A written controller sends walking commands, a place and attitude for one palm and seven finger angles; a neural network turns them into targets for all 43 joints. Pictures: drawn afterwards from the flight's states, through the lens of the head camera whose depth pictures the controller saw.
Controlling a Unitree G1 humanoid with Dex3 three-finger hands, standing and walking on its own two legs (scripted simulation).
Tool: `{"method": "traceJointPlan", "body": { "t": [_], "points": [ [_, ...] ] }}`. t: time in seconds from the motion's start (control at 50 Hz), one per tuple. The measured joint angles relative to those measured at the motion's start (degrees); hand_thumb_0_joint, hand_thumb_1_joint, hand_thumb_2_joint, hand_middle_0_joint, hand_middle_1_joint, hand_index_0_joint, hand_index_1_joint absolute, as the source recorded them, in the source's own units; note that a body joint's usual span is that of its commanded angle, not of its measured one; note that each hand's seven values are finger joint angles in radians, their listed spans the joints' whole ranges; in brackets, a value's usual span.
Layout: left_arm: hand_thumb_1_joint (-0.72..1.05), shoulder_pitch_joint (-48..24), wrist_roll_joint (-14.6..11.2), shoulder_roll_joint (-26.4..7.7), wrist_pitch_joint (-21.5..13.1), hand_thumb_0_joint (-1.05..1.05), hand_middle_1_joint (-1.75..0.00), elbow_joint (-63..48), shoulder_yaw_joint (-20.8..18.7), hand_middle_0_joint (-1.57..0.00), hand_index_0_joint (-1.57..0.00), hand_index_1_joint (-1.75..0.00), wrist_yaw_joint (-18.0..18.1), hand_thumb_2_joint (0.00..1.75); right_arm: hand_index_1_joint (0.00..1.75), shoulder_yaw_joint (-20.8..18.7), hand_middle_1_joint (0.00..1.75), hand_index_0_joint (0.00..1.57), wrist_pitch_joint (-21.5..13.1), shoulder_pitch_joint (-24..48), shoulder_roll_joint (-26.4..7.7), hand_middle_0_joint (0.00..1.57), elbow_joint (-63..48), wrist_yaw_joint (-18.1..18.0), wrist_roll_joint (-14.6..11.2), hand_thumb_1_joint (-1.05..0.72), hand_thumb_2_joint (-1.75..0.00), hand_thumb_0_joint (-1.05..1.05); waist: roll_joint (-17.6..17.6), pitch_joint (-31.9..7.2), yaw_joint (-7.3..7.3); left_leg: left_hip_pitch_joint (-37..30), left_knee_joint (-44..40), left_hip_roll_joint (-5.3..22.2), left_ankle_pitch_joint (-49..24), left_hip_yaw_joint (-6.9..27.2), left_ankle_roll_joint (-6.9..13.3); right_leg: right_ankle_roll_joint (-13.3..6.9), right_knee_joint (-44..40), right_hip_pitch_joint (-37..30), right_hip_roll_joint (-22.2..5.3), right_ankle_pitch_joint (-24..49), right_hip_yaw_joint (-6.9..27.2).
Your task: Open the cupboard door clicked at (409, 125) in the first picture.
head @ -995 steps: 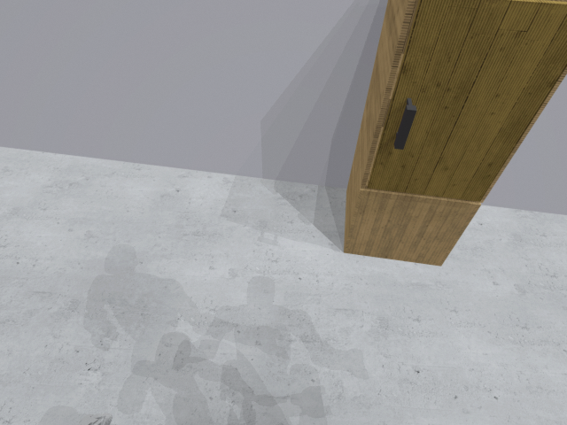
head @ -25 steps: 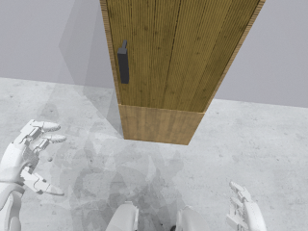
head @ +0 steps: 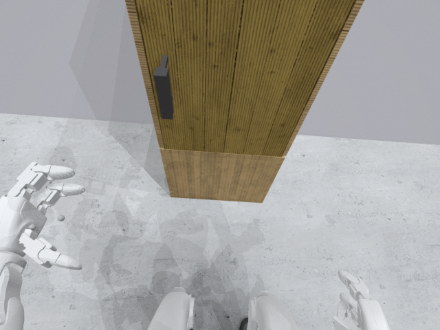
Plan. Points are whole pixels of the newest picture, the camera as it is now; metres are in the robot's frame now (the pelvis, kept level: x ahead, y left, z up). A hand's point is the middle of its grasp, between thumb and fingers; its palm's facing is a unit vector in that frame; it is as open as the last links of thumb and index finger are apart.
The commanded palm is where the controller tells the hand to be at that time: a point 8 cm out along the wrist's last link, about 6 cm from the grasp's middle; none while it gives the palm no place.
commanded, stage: raise the hand with hooked fingers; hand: left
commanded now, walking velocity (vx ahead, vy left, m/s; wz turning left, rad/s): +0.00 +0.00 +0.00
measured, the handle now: (166, 88) +0.59 +0.16 +0.04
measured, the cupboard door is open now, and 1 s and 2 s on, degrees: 0 0 0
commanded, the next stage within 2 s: move the hooked fingers beside the handle in 0.14 s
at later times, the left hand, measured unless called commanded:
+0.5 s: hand (76, 199) +0.31 +0.26 +0.03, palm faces -0.02 -1.00 -0.03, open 14.0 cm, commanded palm +0.30 +0.31 +0.04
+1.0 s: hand (99, 156) +0.40 +0.25 +0.03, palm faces +0.00 -1.00 -0.02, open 14.0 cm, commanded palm +0.39 +0.30 +0.04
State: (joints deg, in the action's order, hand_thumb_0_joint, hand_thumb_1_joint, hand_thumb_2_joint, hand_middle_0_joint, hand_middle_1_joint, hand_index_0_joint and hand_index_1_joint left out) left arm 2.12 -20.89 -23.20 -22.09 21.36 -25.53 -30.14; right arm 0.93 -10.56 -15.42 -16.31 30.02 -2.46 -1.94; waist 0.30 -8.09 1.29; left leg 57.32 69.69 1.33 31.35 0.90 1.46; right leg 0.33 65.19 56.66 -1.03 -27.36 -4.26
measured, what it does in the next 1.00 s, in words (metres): stands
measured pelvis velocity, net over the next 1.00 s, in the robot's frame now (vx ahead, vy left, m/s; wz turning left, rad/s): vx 0.00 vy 0.00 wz -0.02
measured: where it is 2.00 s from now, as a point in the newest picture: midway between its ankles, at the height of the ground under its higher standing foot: outside the picture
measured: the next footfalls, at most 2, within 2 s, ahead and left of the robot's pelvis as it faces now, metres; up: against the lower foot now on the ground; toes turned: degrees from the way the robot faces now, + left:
none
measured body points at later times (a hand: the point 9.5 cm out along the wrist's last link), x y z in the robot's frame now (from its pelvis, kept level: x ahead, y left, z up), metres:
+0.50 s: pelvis +0.00 +0.00 -0.01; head +0.10 +0.03 +0.43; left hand +0.31 +0.32 +0.04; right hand +0.17 -0.25 -0.08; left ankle +0.02 +0.10 -0.64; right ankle +0.04 -0.13 -0.64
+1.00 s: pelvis +0.00 +0.00 +0.00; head +0.12 +0.03 +0.43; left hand +0.40 +0.31 +0.03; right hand +0.10 -0.27 -0.10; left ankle +0.02 +0.10 -0.64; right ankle +0.04 -0.13 -0.64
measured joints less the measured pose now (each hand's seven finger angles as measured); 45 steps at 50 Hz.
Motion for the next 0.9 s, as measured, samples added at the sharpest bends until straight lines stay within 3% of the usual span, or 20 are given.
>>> {"method": "traceJointPlan", "body": {
  "t": [0.28,0.42,0.6,0.9],
  "points": [
    [-0.50,-0.5,-0.4,-0.2,0.3,-0.02,-1.20,0.8,0.1,-0.30,-0.30,-1.20,-0.8,0.30,0.30,0.8,0.30,0.20,0.2,1.1,0.7,0.21,-0.4,-0.2,0.0,-0.90,-0.90,0.01,0.2,-0.4,-0.53,0.1,0.3,0.0,0.2,0.4,-0.1,-0.1,0.2,-0.1,0.0,-0.2,-0.4],
    [-0.50,-5.8,1.1,0.2,0.6,-0.02,-1.20,3.5,1.7,-0.30,-0.30,-1.20,0.1,0.30,0.30,0.9,0.30,0.20,-0.1,1.4,0.2,0.21,0.7,-0.9,0.0,-0.90,-0.90,0.01,0.1,-0.4,-0.86,1.3,1.4,-0.3,0.4,0.8,-0.1,-0.1,1.2,0.8,-0.3,-0.6,-0.7],
    [-0.50,-13.6,3.8,-0.8,1.9,-0.02,-1.20,8.6,1.9,-0.30,-0.30,-1.20,2.5,0.30,0.30,1.1,0.30,0.20,1.7,1.5,0.8,0.21,1.2,-0.8,0.1,-0.90,-0.90,0.01,-0.2,0.1,0.95,1.6,0.8,0.0,0.0,0.2,-0.1,-0.1,0.7,1.5,0.1,0.1,-0.1],
    [-0.50,-23.7,6.3,-2.2,-0.7,-0.02,-1.20,19.4,1.0,-0.29,-0.29,-1.20,3.9,0.30,0.30,0.4,0.30,0.20,5.1,-1.5,0.3,0.21,4.2,-0.1,0.5,-0.90,-0.90,0.01,-0.2,0.2,2.57,2.9,0.3,0.3,0.0,-0.6,0.2,0.2,0.2,3.2,0.4,0.4,0.7]
  ]
}}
